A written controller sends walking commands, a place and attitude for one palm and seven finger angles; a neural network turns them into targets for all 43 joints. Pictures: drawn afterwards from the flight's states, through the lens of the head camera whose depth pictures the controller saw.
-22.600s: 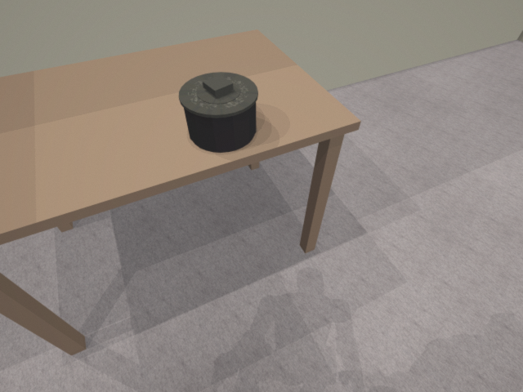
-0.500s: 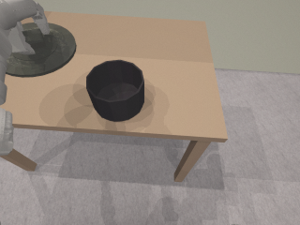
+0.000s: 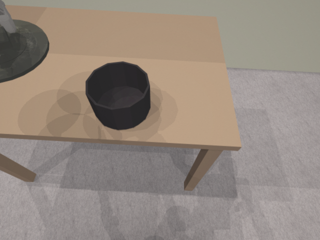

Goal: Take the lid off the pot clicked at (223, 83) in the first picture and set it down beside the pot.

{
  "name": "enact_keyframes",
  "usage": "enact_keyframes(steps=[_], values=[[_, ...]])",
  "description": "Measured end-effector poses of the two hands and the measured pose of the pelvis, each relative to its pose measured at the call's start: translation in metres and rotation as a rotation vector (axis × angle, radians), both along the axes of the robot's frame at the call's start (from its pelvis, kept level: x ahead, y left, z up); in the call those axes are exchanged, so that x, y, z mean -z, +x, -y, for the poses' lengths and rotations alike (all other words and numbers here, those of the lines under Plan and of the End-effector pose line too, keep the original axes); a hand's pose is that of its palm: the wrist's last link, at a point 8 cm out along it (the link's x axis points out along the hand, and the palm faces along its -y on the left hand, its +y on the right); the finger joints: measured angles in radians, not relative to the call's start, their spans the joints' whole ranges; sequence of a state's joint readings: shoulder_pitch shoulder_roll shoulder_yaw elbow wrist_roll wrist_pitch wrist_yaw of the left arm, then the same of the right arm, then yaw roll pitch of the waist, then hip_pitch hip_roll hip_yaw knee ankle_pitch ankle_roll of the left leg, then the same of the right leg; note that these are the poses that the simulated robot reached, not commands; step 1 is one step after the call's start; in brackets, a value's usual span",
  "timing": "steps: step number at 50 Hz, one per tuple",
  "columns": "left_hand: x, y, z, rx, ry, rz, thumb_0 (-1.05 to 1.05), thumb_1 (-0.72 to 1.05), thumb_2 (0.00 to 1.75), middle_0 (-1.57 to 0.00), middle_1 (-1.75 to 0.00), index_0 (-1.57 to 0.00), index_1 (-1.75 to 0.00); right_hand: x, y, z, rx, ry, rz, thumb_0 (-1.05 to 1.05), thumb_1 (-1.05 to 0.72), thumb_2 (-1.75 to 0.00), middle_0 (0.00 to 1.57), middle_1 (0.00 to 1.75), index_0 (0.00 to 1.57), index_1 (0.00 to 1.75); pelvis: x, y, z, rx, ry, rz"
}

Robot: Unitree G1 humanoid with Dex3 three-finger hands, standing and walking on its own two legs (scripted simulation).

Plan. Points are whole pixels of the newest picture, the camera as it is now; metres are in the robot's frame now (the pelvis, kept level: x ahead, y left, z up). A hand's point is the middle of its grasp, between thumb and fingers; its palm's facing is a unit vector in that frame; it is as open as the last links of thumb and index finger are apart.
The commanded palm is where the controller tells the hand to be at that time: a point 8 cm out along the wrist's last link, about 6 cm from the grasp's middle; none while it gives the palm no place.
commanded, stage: move the lid sideways beside the pot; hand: left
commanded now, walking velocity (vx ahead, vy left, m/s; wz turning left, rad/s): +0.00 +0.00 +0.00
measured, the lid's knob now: out of the picture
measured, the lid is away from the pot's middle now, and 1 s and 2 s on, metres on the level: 0.23 0.24 0.23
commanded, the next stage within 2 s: lower the lid onto the table in 0.12 s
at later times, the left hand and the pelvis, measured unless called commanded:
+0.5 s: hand out of the picture +0.46 +0.35 +0.20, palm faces -0.36 -0.13 -0.92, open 9.4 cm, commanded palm +0.50 +0.35 +0.28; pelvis +0.00 +0.01 +0.00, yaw +0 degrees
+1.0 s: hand out of the picture +0.47 +0.36 +0.16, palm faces -0.41 -0.14 -0.90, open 9.4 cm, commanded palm +0.51 +0.36 +0.24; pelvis +0.00 +0.03 -0.01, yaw +0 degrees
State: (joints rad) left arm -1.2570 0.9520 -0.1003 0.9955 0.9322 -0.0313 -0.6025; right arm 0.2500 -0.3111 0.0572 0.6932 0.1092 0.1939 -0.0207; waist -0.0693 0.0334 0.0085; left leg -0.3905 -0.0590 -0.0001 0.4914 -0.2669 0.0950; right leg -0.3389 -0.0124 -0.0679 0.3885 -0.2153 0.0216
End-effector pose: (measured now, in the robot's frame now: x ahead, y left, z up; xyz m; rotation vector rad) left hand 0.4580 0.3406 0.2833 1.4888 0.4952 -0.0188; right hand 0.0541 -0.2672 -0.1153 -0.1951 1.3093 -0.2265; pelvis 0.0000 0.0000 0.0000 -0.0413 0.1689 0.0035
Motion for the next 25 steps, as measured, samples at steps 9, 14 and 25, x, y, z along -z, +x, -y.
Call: enact_keyframes(steps=[9,14,25], values=[[-0.005,-0.004,-0.005,0.000,0.017,0.006,0.00,0.08,0.92,-0.54,-0.97,-0.47,-0.86,0.000,-0.004,-0.002,-0.006,-0.001,-0.016,0.00,-0.90,-0.90,0.20,0.30,0.20,0.30,0.000,0.000,-0.003,-0.007,-0.002,-0.001],[0.002,-0.003,-0.008,-0.017,-0.011,-0.018,0.00,0.08,0.92,-0.54,-0.97,-0.47,-0.86,-0.001,-0.004,-0.004,0.006,0.000,-0.003,0.00,-0.90,-0.90,0.20,0.30,0.20,0.30,0.001,-0.002,-0.005,0.001,-0.005,0.000],[0.025,0.005,-0.013,-0.014,-0.025,-0.057,0.00,0.09,0.92,-0.54,-0.97,-0.47,-0.86,-0.005,-0.020,-0.007,0.026,-0.029,-0.011,0.00,-0.90,-0.90,0.20,0.30,0.20,0.30,0.002,-0.004,-0.011,0.004,-0.012,-0.004]])
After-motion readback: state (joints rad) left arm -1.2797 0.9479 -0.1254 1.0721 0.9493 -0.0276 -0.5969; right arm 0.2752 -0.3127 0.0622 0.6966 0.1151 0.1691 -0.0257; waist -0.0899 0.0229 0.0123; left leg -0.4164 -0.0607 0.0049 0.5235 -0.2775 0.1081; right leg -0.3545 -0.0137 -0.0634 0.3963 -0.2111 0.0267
